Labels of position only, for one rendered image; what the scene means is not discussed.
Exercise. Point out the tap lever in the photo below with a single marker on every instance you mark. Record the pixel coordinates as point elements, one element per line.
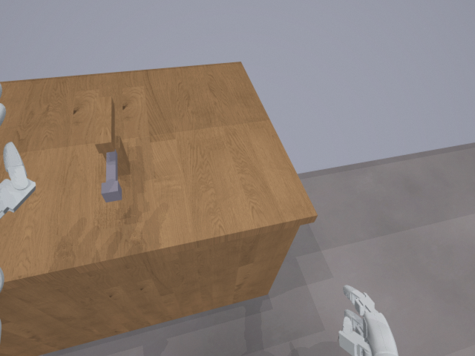
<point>111,190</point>

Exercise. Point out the left robot hand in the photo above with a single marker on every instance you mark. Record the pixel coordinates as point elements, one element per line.
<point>15,191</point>

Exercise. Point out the right robot hand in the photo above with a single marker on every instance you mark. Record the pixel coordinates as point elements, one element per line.
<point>372,334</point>

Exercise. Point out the counter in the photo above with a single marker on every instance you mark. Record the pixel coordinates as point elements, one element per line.
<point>210,202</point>

